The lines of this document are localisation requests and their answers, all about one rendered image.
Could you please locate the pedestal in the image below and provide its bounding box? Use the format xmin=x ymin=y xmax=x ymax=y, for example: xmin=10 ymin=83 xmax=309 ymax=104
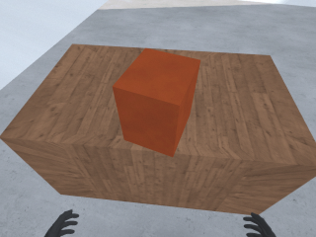
xmin=0 ymin=43 xmax=316 ymax=215

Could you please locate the right robot hand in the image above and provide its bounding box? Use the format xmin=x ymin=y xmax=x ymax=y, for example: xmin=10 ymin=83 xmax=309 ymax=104
xmin=243 ymin=212 xmax=276 ymax=237

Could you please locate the left robot hand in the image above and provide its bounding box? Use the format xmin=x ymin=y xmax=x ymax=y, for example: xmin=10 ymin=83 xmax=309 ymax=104
xmin=44 ymin=209 xmax=79 ymax=237

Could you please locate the carton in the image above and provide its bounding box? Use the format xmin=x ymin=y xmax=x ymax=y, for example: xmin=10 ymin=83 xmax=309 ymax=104
xmin=113 ymin=47 xmax=200 ymax=157

